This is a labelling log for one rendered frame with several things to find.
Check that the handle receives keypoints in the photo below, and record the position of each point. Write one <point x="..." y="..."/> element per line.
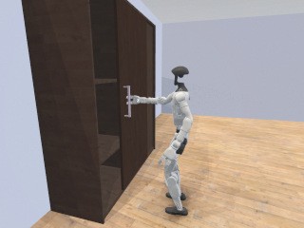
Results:
<point x="128" y="100"/>

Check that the robot left upper arm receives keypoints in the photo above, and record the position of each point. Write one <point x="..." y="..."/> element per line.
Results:
<point x="183" y="105"/>

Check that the robot head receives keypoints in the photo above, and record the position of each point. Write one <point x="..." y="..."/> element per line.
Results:
<point x="180" y="71"/>

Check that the robot right forearm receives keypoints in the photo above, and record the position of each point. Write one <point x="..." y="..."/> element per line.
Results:
<point x="154" y="101"/>

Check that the right robot hand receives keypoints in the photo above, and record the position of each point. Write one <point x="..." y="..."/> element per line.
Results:
<point x="135" y="97"/>

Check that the wardrobe door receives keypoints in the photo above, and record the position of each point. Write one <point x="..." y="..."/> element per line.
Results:
<point x="131" y="68"/>
<point x="149" y="77"/>

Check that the robot left foot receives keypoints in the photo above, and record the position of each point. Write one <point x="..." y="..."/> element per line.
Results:
<point x="174" y="211"/>

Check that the robot left forearm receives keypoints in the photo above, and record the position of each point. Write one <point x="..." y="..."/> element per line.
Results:
<point x="186" y="125"/>

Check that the left robot hand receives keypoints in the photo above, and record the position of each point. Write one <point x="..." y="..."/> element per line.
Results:
<point x="169" y="154"/>

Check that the robot right upper arm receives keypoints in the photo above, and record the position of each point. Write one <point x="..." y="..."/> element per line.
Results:
<point x="164" y="101"/>

